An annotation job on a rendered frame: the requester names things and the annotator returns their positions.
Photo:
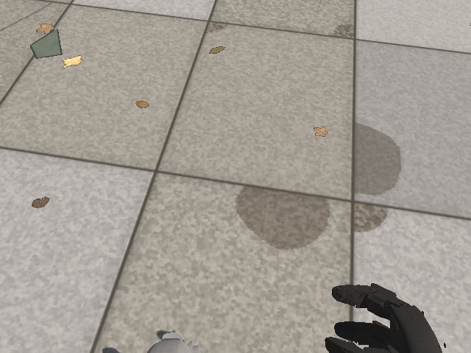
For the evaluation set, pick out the robot right hand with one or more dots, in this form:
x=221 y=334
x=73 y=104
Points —
x=409 y=330

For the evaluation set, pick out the left robot shin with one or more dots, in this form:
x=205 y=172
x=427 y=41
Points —
x=172 y=336

